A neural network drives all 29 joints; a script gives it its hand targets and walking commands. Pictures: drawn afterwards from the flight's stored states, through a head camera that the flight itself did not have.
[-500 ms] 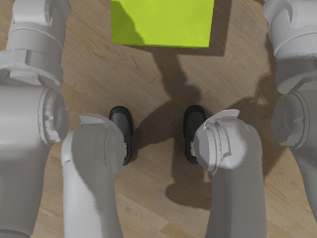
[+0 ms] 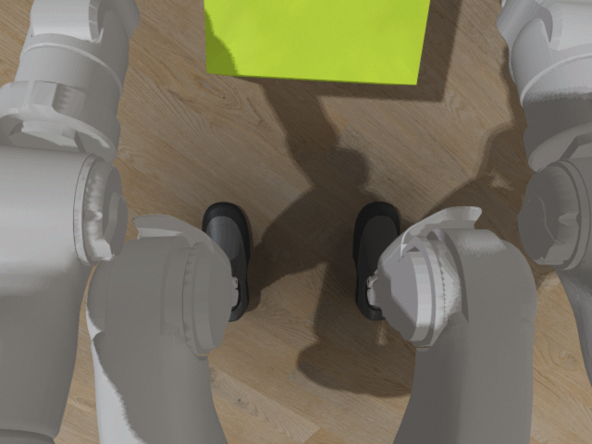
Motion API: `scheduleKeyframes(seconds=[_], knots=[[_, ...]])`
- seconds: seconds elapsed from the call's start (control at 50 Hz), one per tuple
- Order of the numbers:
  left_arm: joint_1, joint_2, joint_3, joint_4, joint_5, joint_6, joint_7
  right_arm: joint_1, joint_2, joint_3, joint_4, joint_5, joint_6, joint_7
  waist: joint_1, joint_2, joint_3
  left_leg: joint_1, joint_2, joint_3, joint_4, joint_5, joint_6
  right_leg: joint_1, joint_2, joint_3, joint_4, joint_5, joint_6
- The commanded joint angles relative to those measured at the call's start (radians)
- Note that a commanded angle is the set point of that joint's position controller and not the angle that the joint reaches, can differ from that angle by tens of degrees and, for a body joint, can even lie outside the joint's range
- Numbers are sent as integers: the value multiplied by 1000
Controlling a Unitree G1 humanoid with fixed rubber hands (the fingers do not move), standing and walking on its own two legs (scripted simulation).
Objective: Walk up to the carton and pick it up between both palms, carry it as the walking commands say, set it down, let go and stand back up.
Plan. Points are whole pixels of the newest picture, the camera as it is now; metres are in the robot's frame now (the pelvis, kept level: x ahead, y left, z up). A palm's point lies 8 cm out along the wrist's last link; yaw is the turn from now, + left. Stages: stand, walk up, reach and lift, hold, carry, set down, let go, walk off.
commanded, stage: reach and lift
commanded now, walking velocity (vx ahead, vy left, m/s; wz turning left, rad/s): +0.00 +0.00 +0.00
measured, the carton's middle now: out of the picture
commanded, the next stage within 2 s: none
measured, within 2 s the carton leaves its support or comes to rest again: leaves its support in 1.40 s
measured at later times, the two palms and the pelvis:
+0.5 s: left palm out of the picture +0.55 +0.15 -0.20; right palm out of the picture +0.55 -0.17 -0.20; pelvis +0.00 +0.00 +0.01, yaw +0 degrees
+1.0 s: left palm out of the picture +0.55 +0.14 -0.21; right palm out of the picture +0.54 -0.17 -0.20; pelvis +0.00 +0.00 +0.00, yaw +0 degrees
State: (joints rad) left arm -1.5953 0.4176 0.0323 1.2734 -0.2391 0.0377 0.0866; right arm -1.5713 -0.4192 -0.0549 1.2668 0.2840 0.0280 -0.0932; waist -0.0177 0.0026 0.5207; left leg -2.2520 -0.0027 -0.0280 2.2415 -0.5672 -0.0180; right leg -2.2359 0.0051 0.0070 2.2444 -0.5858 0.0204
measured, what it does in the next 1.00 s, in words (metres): stands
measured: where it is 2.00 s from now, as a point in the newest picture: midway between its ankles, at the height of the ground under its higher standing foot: (300, 279)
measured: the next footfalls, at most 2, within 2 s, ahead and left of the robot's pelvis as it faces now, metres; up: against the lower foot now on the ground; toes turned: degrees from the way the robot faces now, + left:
none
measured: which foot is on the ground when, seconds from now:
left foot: down 0.00-1.00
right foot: down 0.00-1.00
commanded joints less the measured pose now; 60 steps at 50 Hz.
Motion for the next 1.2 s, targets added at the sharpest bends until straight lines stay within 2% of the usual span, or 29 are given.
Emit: scheduleKeyframes(seconds=[0.0,0.02,0.08,0.1,0.2,0.34,0.36,0.4,0.42,0.46,0.5,0.54,0.56,0.6,0.62,0.64,0.7,0.72,0.74,0.76,0.88,0.92,0.94,0.96,1.0,1.06,1.12,1.16,1.18], knots=[[-211,116,28,-48,-5,-18,-11,-258,-97,-13,-113,-11,-25,7,-3,12,-1136,449,-5,37,-136,290,-3,505,8,-14,-167,333,12],[-263,143,28,-137,5,-24,-10,-233,-136,-50,-107,-33,-33,-4,-53,16,-1179,426,0,28,-119,313,-6,534,3,-5,-151,388,2],[-273,160,-14,-138,-28,-35,-11,-252,-120,-33,-103,-33,-24,-10,-37,42,-1256,555,-2,20,-116,396,-12,500,-2,-21,-142,419,21],[-269,107,-42,-113,-64,-35,-19,-210,-111,-28,-61,-55,-27,-5,-92,-2,-1205,524,-9,20,-118,376,-11,508,2,-20,-150,412,16],[-324,91,-48,-141,-24,-39,-7,-298,-84,-23,-133,-12,-30,4,-6,97,-1170,573,-5,20,-136,342,-13,408,15,-4,-176,324,3],[-343,106,-5,-101,-14,-28,-1,-345,-71,-7,-104,-49,-27,-6,-12,-24,-1119,474,-11,9,-164,278,-4,493,7,-18,-159,313,10],[-318,94,0,-70,16,-26,8,-306,-100,-30,-89,-47,-30,-9,-15,55,-1145,541,-3,26,-139,294,-22,456,11,-10,-177,315,9],[-293,18,-15,-46,19,-23,9,-287,-90,-24,-99,-63,-41,-15,-37,48,-1136,527,-7,14,-148,317,-23,475,18,-11,-178,340,11],[-318,80,13,-113,27,-37,9,-302,-52,-18,-119,-63,-39,-15,-1,-9,-1137,504,-27,20,-144,298,-16,455,11,-17,-180,313,12],[-223,1,-8,0,39,-20,-2,-230,-35,-33,-58,-76,-31,-2,-49,41,-1101,534,-22,5,-150,359,-17,440,31,-22,-165,371,6],[-283,22,17,-71,53,-32,0,-255,17,-20,-88,-87,-35,-6,-42,-31,-1097,477,-37,17,-146,310,-11,467,30,-28,-175,347,15],[-299,-32,3,-139,58,-46,9,-273,2,-38,-113,-74,-46,-6,20,84,-1127,494,-38,48,-150,342,-28,475,38,3,-194,374,-1],[-287,-35,-19,-99,51,-41,5,-275,11,-19,-125,-69,-42,-2,-37,54,-1186,574,-29,20,-143,354,-22,462,37,-35,-163,375,11],[-362,-32,-28,-162,21,-52,8,-355,49,27,-168,-45,-47,-8,34,34,-1203,540,-30,35,-140,380,-13,517,35,-11,-177,405,12],[-354,-52,-36,-138,12,-48,-4,-375,73,35,-168,-45,-52,-3,-12,-1,-1185,536,-35,7,-144,347,4,494,31,-27,-160,388,16],[-327,-50,-16,-115,31,-42,-6,-358,76,29,-135,-44,-34,5,25,31,-1137,555,-37,22,-153,338,1,475,39,-22,-173,351,14],[-372,-160,-30,-136,17,-38,-36,-378,221,81,-149,-41,-36,32,14,-45,-1135,497,-44,20,-147,316,3,523,38,-20,-166,357,12],[-377,-282,-70,-129,29,-41,-54,-397,334,89,-158,-36,-30,54,25,9,-1116,513,-47,28,-160,327,8,492,55,-21,-173,361,16],[-385,-363,-79,-123,45,-30,-75,-418,386,74,-143,-57,-30,69,-16,8,-1063,490,-52,26,-165,300,6,466,61,-20,-173,341,7],[-439,-439,-108,-136,31,-18,-100,-428,453,82,-139,-45,-19,99,14,75,-1070,538,-42,27,-151,358,-10,420,58,-11,-166,372,-2],[-457,-749,-83,-210,92,23,-216,-467,783,77,-190,-107,24,215,-8,0,-985,439,-85,47,-136,279,23,406,88,-23,-137,309,-14],[-472,-789,-83,-229,73,33,-238,-538,791,81,-256,-84,30,225,22,37,-1059,457,-87,58,-121,279,29,480,86,-13,-143,308,-12],[-452,-786,-64,-182,78,43,-249,-546,796,105,-285,-90,37,229,-19,-41,-1031,416,-82,46,-113,269,41,463,88,-32,-134,310,0],[-461,-814,-87,-246,81,42,-251,-502,851,93,-262,-89,43,245,20,19,-1023,440,-95,62,-126,309,34,436,96,-18,-137,344,-16],[-409,-863,-96,-234,78,57,-267,-450,867,83,-249,-98,56,258,-13,9,-1000,446,-87,50,-129,315,22,477,93,-14,-145,349,-18],[-375,-861,-55,-248,91,51,-283,-449,904,123,-289,-74,54,279,41,-55,-980,368,-87,70,-111,290,48,449,94,-14,-124,341,-15],[-413,-889,-81,-245,76,54,-282,-381,915,89,-239,-101,59,272,-33,-17,-999,398,-83,72,-112,295,25,409,95,-38,-130,352,-18],[-331,-953,-85,-189,87,62,-278,-443,910,77,-274,-90,50,275,-16,69,-990,469,-89,59,-131,358,27,383,104,-46,-126,368,-16],[-385,-924,-79,-231,81,56,-273,-409,907,102,-259,-84,54,281,3,41,-1020,440,-84,70,-103,342,24,418,88,-28,-115,373,-28]])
